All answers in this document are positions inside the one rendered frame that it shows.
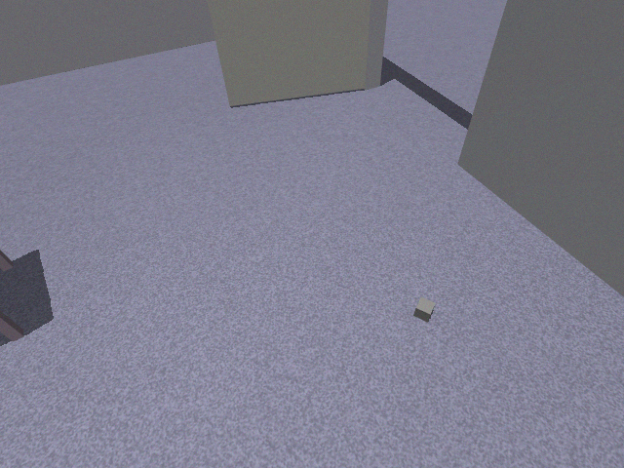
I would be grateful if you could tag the cube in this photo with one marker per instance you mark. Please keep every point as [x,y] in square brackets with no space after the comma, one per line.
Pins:
[424,309]

